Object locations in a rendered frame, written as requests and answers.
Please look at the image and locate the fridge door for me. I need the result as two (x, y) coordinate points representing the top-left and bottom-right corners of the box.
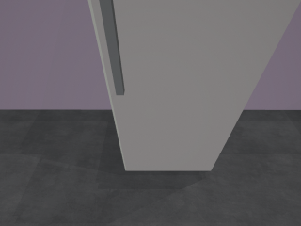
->
(91, 0), (301, 171)

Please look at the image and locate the handle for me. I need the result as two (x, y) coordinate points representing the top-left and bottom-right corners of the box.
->
(99, 0), (125, 95)

